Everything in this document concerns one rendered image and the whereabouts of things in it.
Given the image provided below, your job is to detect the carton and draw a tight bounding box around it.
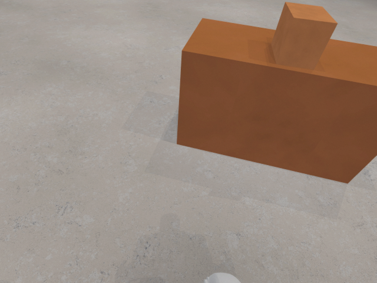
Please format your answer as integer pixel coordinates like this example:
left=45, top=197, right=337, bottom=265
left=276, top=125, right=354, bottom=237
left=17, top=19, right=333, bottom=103
left=271, top=2, right=338, bottom=70

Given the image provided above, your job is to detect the pedestal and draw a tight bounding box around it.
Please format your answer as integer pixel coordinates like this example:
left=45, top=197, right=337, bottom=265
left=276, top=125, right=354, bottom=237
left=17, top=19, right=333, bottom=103
left=177, top=18, right=377, bottom=183

